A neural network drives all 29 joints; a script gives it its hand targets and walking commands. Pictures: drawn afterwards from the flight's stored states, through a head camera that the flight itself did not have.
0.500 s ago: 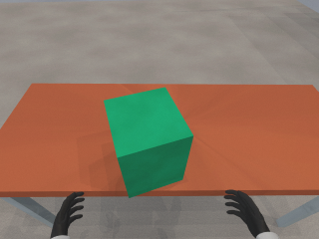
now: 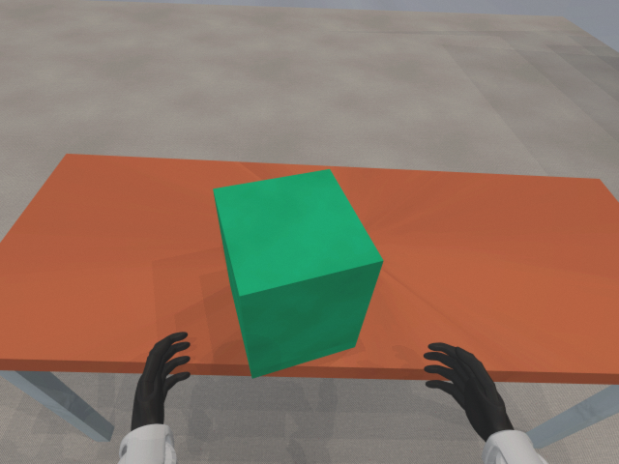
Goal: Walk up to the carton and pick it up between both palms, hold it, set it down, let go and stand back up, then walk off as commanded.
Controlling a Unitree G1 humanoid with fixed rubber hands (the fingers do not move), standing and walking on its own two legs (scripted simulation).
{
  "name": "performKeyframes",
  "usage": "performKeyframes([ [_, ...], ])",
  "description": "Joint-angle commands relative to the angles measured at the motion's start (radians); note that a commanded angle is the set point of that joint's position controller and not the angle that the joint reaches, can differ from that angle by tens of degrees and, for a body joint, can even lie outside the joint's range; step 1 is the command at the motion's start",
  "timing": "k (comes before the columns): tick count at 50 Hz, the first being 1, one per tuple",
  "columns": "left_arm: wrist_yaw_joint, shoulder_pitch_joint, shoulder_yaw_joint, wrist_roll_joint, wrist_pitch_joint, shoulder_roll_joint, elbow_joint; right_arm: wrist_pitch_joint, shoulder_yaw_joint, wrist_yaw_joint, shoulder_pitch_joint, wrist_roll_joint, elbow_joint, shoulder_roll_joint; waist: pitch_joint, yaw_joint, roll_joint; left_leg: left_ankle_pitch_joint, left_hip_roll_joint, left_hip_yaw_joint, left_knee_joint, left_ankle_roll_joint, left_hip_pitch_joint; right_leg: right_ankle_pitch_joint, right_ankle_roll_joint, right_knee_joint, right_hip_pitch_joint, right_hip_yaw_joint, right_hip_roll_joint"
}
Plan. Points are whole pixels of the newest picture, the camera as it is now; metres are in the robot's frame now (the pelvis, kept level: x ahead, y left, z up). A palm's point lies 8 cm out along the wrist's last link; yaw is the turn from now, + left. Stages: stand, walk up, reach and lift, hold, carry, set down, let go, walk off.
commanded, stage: reach and lift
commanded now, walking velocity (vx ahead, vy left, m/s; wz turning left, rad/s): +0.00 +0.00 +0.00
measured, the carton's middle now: (290, 275) +0.39 +0.05 +0.00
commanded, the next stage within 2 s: none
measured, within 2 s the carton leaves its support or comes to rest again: neither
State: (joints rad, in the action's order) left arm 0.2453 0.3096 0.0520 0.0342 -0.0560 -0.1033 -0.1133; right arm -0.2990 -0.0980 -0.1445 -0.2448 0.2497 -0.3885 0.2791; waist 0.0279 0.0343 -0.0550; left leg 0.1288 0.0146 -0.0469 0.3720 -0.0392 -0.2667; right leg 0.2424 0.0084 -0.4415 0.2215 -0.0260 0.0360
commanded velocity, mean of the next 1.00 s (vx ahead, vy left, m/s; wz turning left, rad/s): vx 0.00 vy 0.00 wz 0.00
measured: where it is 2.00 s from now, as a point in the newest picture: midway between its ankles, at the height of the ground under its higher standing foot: outside the picture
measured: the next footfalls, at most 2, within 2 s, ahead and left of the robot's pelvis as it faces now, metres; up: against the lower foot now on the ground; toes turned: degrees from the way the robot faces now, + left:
none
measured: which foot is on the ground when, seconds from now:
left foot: down 0.00-1.00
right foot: down 0.00-1.00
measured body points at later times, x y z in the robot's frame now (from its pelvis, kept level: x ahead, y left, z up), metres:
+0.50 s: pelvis +0.01 -0.01 +0.00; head +0.03 -0.01 +0.45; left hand +0.26 +0.22 +0.07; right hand +0.30 -0.18 +0.05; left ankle +0.04 +0.15 -0.74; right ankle -0.01 -0.13 -0.74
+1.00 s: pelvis +0.00 -0.01 +0.00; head +0.02 +0.00 +0.45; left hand +0.30 +0.22 +0.11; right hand +0.37 -0.16 +0.11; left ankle +0.04 +0.15 -0.74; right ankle -0.01 -0.13 -0.74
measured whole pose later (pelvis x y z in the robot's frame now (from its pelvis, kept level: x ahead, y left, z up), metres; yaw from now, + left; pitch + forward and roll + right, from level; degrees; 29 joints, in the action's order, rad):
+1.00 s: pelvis +0.00 -0.01 +0.00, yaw +0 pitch +2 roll +0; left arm 0.18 -0.18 -0.19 0.07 0.73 -0.09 0.24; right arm 0.30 -0.11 0.06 0.35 0.36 -0.16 0.32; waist -0.01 0.05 -0.01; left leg 0.11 0.03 -0.05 0.34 -0.05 -0.26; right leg 0.21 0.00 -0.40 0.21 -0.03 0.02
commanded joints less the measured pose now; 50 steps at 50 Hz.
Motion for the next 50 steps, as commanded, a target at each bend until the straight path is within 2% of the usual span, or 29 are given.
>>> performKeyframes([
  [1,0.036,-0.261,-0.015,0.06,0.073,0.033,0.327,0.049,0.058,0.028,0.289,0.089,0.289,0.143,0.061,0.093,0.036,0.128,0.005,0.082,-0.119,0.02,0.189,0.154,-0.055,0.155,0.024,0.037,-0.092],
  [4,0.033,-0.258,-0.027,0.064,0.15,0.036,0.373,0.097,0.048,0.05,0.292,0.099,0.322,0.136,0.092,0.079,0.041,0.026,0.002,0.091,-0.102,0.011,0.254,0.092,-0.057,0.173,0.003,0.044,-0.087],
  [7,0.01,-0.219,-0.093,0.042,0.239,0.034,0.389,0.143,0.024,0.091,0.241,0.094,0.318,0.133,0.084,0.085,0.019,-0.176,-0.017,0.127,-0.072,0.012,0.304,-0.035,-0.052,0.19,-0.047,0.051,-0.093],
  [8,0.001,-0.21,-0.106,0.04,0.259,0.03,0.432,0.149,0.014,0.105,0.242,0.099,0.365,0.135,0.119,0.085,0.006,-0.259,-0.015,0.126,-0.056,0.007,0.328,-0.098,-0.044,0.187,-0.065,0.048,-0.098],
  [10,-0.017,-0.226,-0.117,0.036,0.298,0.026,0.483,0.181,0.004,0.124,0.266,0.109,0.391,0.13,0.133,0.092,0.045,-0.336,-0.018,0.128,-0.045,-0.007,0.359,-0.135,-0.042,0.188,-0.084,0.044,-0.097],
  [11,-0.027,-0.219,-0.121,0.038,0.315,0.027,0.488,0.191,0.011,0.133,0.276,0.107,0.393,0.137,0.137,0.084,0.031,-0.38,-0.017,0.129,-0.034,-0.009,0.368,-0.165,-0.042,0.187,-0.095,0.038,-0.103],
  [14,-0.038,-0.243,-0.141,0.039,0.348,0.006,0.597,0.216,0.004,0.151,0.318,0.12,0.489,0.142,0.189,0.094,0.05,-0.443,-0.015,0.121,-0.018,-0.019,0.391,-0.194,-0.046,0.181,-0.105,0.039,-0.107],
  [16,-0.045,-0.24,-0.134,0.063,0.364,0.012,0.637,0.228,0.027,0.16,0.333,0.117,0.51,0.149,0.207,0.084,0.072,-0.478,-0.009,0.113,-0.013,-0.03,0.417,-0.194,-0.052,0.187,-0.095,0.035,-0.111],
  [17,-0.053,-0.25,-0.13,0.079,0.384,0.009,0.635,0.237,0.022,0.167,0.358,0.123,0.544,0.155,0.199,0.084,0.042,-0.47,-0.007,0.116,-0.011,-0.026,0.411,-0.187,-0.047,0.187,-0.094,0.028,-0.114],
  [20,-0.062,-0.285,-0.148,0.082,0.422,0.0,0.602,0.274,0.029,0.176,0.388,0.115,0.543,0.161,0.167,0.09,0.041,-0.392,-0.007,0.117,-0.033,-0.021,0.377,-0.109,-0.048,0.196,-0.078,0.029,-0.115],
  [23,-0.071,-0.353,-0.166,0.114,0.459,-0.025,0.583,0.309,0.051,0.195,0.458,0.096,0.555,0.169,0.152,0.081,-0.006,-0.299,-0.009,0.122,-0.055,-0.003,0.338,-0.058,-0.034,0.2,-0.06,0.029,-0.109],
  [26,-0.062,-0.409,-0.197,0.104,0.5,-0.037,0.604,0.346,0.034,0.203,0.505,0.109,0.531,0.168,0.172,0.098,0.011,-0.301,-0.009,0.122,-0.053,-0.003,0.332,-0.066,-0.036,0.196,-0.074,0.035,-0.113],
  [27,-0.064,-0.411,-0.182,0.103,0.521,-0.028,0.607,0.359,0.041,0.205,0.512,0.116,0.516,0.18,0.181,0.083,0.024,-0.297,-0.007,0.121,-0.053,-0.01,0.35,-0.075,-0.036,0.191,-0.076,0.027,-0.115],
  [28,-0.06,-0.478,-0.206,0.102,0.535,-0.049,0.579,0.375,0.048,0.206,0.569,0.113,0.496,0.188,0.16,0.093,0.02,-0.261,-0.007,0.119,-0.059,-0.006,0.32,-0.03,-0.039,0.195,-0.063,0.032,-0.113],
  [29,-0.057,-0.485,-0.193,0.099,0.55,-0.038,0.599,0.39,0.051,0.206,0.582,0.119,0.48,0.188,0.152,0.089,0.043,-0.237,-0.003,0.116,-0.064,-0.005,0.326,-0.019,-0.035,0.191,-0.047,0.031,-0.109],
  [31,-0.055,-0.529,-0.205,0.09,0.597,-0.044,0.578,0.423,0.05,0.207,0.639,0.129,0.442,0.188,0.167,0.076,0.026,-0.218,-0.002,0.111,-0.066,-0.003,0.332,-0.01,-0.04,0.194,-0.053,0.033,-0.109],
  [32,-0.052,-0.551,-0.212,0.093,0.607,-0.055,0.602,0.429,0.053,0.21,0.653,0.137,0.469,0.194,0.195,0.088,0.054,-0.216,-0.007,0.119,-0.067,-0.005,0.33,-0.019,-0.036,0.192,-0.06,0.033,-0.107],
  [33,-0.049,-0.569,-0.239,0.09,0.617,-0.064,0.581,0.442,0.044,0.212,0.682,0.137,0.466,0.196,0.191,0.1,0.012,-0.206,-0.006,0.116,-0.069,0.008,0.307,-0.008,-0.032,0.186,-0.056,0.034,-0.112],
  [37,-0.049,-0.628,-0.238,0.094,0.676,-0.051,0.579,0.485,0.035,0.216,0.77,0.153,0.425,0.201,0.239,0.097,0.027,-0.242,-0.005,0.114,-0.052,0.004,0.323,-0.066,-0.034,0.173,-0.068,0.036,-0.112],
  [38,-0.055,-0.632,-0.254,0.088,0.692,-0.064,0.54,0.499,0.034,0.22,0.778,0.153,0.401,0.211,0.215,0.098,0.011,-0.226,-0.005,0.113,-0.054,0.012,0.316,-0.054,-0.029,0.18,-0.063,0.039,-0.107],
  [39,-0.055,-0.679,-0.252,0.085,0.699,-0.055,0.537,0.514,0.04,0.221,0.808,0.155,0.365,0.21,0.214,0.088,0.031,-0.211,-0.007,0.11,-0.06,0.006,0.308,-0.049,-0.029,0.176,-0.062,0.04,-0.107],
  [40,-0.061,-0.67,-0.26,0.074,0.715,-0.053,0.495,0.525,0.027,0.224,0.808,0.159,0.342,0.204,0.185,0.099,0.028,-0.218,-0.006,0.115,-0.061,0.009,0.308,-0.057,-0.027,0.181,-0.063,0.04,-0.105],
  [44,-0.064,-0.703,-0.254,0.059,0.751,-0.04,0.532,0.558,0.047,0.22,0.846,0.177,0.29,0.227,0.225,0.072,0.066,-0.247,-0.003,0.106,-0.053,-0.01,0.337,-0.078,-0.031,0.176,-0.051,0.031,-0.112],
  [45,-0.066,-0.764,-0.258,0.061,0.764,-0.05,0.501,0.566,0.051,0.222,0.905,0.177,0.283,0.231,0.23,0.076,0.06,-0.217,-0.005,0.108,-0.056,-0.005,0.317,-0.073,-0.027,0.175,-0.05,0.032,-0.11],
  [46,-0.064,-0.766,-0.281,0.055,0.769,-0.068,0.518,0.569,0.047,0.224,0.927,0.178,0.317,0.238,0.257,0.1,0.044,-0.235,-0.007,0.109,-0.049,0.0,0.307,-0.082,-0.027,0.17,-0.06,0.039,-0.112],
  [47,-0.063,-0.768,-0.276,0.071,0.769,-0.07,0.535,0.569,0.053,0.229,0.944,0.176,0.334,0.23,0.283,0.091,0.041,-0.25,-0.009,0.111,-0.042,-0.001,0.314,-0.115,-0.022,0.164,-0.072,0.043,-0.111],
  [48,-0.064,-0.825,-0.302,0.061,0.772,-0.096,0.493,0.574,0.046,0.232,1.003,0.172,0.309,0.237,0.27,0.104,0.02,-0.244,-0.011,0.114,-0.043,0.001,0.285,-0.102,-0.019,0.164,-0.07,0.046,-0.111],
  [49,-0.061,-0.815,-0.27,0.073,0.772,-0.076,0.528,0.575,0.058,0.23,0.984,0.173,0.311,0.247,0.294,0.084,0.024,-0.258,-0.011,0.112,-0.042,-0.003,0.306,-0.123,-0.015,0.161,-0.077,0.04,-0.113],
  [50,-0.062,-0.811,-0.272,0.072,0.78,-0.079,0.533,0.582,0.051,0.226,0.98,0.191,0.304,0.247,0.304,0.088,0.051,-0.276,-0.01,0.107,-0.036,-0.008,0.318,-0.138,-0.02,0.16,-0.081,0.038,-0.111],
])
